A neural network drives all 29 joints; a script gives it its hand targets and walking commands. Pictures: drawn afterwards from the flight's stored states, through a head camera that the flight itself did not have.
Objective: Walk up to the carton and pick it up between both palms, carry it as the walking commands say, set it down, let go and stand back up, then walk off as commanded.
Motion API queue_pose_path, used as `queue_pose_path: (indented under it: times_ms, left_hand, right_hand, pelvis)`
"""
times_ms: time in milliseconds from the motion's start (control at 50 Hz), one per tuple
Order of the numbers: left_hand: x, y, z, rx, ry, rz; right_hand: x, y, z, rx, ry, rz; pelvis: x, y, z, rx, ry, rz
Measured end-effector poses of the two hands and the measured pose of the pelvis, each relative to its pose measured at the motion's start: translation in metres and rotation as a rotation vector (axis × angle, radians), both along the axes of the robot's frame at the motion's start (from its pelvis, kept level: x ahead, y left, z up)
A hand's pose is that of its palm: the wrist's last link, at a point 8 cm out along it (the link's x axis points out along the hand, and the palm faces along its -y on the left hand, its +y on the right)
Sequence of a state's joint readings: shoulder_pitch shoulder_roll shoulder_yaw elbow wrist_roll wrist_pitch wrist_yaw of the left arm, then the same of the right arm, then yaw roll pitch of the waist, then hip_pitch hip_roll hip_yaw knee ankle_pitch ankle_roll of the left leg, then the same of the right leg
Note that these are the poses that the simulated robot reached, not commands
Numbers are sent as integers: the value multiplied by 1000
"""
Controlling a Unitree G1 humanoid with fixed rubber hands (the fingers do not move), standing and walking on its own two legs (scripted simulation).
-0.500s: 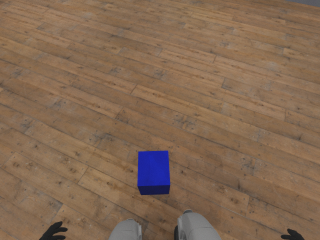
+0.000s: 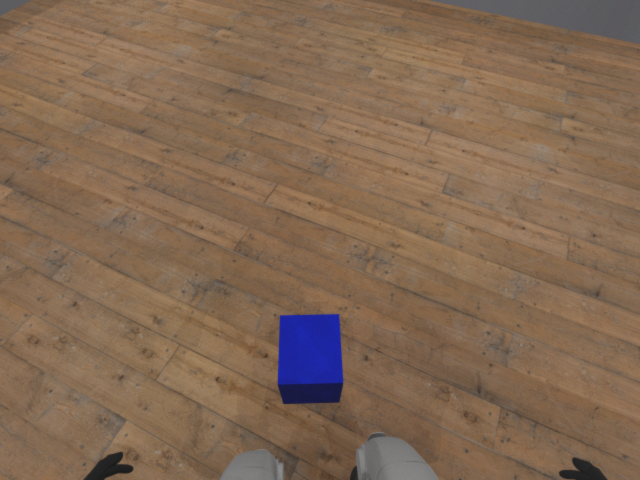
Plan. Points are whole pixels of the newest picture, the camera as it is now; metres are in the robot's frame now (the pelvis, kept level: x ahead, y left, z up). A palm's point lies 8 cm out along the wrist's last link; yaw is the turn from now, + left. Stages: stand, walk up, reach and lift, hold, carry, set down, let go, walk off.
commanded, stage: walk up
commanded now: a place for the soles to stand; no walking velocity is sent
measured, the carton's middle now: (310, 360) +0.45 +0.04 -0.63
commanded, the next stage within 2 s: stand in 0.30 s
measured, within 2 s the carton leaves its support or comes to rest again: neither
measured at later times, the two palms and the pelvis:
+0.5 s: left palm out of the picture +0.09 +0.31 -0.11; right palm out of the picture +0.08 -0.33 -0.09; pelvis -0.01 +0.00 +0.00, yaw +0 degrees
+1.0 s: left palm (123, 446) +0.16 +0.28 -0.10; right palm (577, 471) +0.14 -0.30 -0.09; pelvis -0.01 +0.00 +0.00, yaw +0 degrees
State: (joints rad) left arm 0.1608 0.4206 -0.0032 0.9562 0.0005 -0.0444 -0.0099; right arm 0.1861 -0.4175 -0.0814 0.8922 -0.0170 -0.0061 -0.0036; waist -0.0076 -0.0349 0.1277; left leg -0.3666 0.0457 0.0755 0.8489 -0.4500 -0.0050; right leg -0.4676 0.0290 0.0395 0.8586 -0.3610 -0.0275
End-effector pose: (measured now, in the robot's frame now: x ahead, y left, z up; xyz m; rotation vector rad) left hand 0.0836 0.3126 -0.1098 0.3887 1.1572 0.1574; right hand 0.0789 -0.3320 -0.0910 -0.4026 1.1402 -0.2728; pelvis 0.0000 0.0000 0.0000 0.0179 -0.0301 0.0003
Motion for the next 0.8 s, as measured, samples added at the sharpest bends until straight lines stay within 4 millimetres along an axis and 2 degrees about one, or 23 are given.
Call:
queue_pose_path:
  times_ms: [220, 720, 800]
  left_hand:
    - [11, 0, 1, -2, -24, -2]
    - [12, -1, 3, 0, -34, 4]
    - [32, -13, 11, -7, -76, -39]
  right_hand:
    - [1, 1, 3, -3, -29, 8]
    - [-5, 0, 3, 0, -35, 4]
    - [12, 6, 5, 21, -43, 23]
  pelvis:
    - [-2, 1, 0, -2, -9, -1]
    - [-7, 0, 1, 0, -20, -1]
    - [-12, -1, 0, 2, -20, 0]
